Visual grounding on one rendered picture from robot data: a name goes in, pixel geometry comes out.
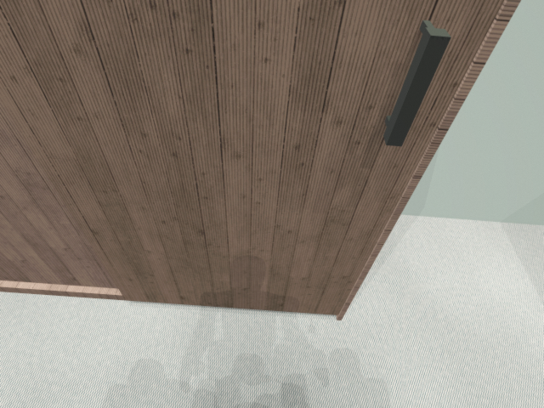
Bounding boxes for wardrobe door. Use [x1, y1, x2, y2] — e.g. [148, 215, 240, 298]
[0, 0, 504, 315]
[0, 101, 117, 288]

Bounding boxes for handle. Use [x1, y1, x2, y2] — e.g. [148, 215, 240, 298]
[383, 20, 451, 146]

